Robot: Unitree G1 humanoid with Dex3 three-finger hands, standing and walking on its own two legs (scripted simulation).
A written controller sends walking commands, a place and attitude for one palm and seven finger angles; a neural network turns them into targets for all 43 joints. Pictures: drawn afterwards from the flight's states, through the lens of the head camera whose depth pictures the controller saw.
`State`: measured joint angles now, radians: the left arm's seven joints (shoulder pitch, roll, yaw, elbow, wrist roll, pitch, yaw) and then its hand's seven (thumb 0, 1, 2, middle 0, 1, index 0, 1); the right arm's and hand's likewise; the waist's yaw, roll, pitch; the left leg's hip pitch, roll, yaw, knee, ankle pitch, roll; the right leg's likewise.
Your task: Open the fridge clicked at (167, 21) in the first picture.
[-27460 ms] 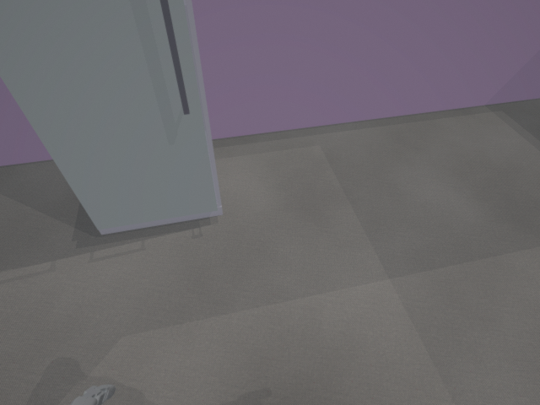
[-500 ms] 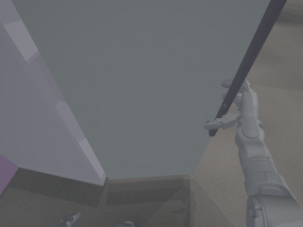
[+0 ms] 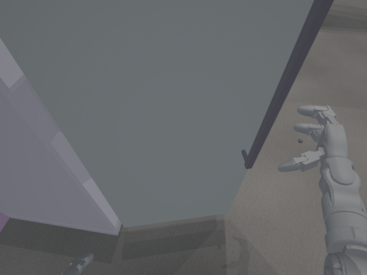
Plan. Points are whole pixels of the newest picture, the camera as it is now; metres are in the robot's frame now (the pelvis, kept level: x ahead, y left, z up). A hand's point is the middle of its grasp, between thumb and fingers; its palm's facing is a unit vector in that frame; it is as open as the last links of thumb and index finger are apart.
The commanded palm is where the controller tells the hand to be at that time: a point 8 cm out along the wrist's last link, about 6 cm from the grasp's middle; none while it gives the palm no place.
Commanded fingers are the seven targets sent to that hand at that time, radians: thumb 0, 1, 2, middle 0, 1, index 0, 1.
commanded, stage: slip the hand off the handle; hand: right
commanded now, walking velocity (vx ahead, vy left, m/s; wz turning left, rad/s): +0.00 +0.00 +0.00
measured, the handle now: (270, 101) +0.47 -0.14 +0.14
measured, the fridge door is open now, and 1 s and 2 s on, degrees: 73 73 73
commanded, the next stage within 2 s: draw the hand back to the body in 0.74 s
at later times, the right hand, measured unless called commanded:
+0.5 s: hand (312, 176) +0.32 -0.22 +0.08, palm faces +0.13 +0.97 -0.21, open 14.7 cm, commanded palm +0.28 -0.27 +0.10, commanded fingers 0.00 0.55 -0.20 0.25 1.15 0.25 1.15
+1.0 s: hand (327, 191) +0.28 -0.23 +0.10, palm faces -0.05 +1.00 -0.06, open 14.7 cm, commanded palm +0.24 -0.28 +0.11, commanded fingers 0.00 0.55 -0.20 0.25 1.15 0.25 1.15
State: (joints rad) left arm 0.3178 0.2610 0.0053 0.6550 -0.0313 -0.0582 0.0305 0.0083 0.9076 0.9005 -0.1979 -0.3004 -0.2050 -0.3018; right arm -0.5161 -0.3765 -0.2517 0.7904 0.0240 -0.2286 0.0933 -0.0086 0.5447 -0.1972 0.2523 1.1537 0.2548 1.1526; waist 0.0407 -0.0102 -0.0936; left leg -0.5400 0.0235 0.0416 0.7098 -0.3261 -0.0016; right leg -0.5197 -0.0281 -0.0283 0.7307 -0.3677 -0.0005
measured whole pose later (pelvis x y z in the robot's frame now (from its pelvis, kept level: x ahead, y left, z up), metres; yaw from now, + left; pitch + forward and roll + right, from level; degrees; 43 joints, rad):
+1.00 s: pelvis -0.01 +0.00 +0.00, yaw -1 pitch +3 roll +1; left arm 0.25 0.27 -0.05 0.64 -0.04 -0.22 0.12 0.01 0.90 0.90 -0.20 -0.30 -0.21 -0.30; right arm -0.06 -0.37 -0.29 0.30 0.30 -0.14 0.44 -0.01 0.54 -0.20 0.25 1.15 0.25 1.15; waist -0.01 -0.03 -0.06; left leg -0.43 0.03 0.07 0.71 -0.34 0.00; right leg -0.42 -0.03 0.00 0.73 -0.37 0.01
